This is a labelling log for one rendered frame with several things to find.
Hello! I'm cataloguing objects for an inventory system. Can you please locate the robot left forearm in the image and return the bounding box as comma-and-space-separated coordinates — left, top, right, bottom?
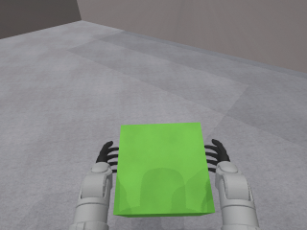
68, 162, 113, 230

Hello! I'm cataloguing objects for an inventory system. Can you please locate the robot right forearm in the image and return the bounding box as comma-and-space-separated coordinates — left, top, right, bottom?
215, 161, 263, 230

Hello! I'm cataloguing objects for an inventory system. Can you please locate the left robot hand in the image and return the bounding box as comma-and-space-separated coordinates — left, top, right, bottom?
96, 141, 119, 173

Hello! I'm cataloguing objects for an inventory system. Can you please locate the right robot hand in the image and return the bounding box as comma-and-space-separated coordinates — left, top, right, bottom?
204, 139, 230, 173

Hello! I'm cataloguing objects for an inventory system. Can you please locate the carton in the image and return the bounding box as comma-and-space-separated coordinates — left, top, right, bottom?
113, 122, 215, 218

